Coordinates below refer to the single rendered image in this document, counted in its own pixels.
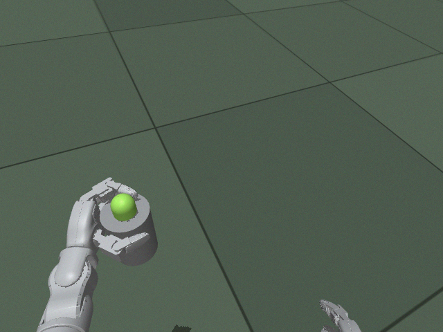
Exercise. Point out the left robot arm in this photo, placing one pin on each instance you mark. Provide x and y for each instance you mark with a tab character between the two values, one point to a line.
71	283

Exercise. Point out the right robot hand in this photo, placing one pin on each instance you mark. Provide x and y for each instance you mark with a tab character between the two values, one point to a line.
339	317

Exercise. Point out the left robot hand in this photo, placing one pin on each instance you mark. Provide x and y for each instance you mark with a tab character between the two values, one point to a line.
85	228

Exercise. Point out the bottle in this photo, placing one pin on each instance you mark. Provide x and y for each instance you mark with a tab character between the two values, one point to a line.
123	216

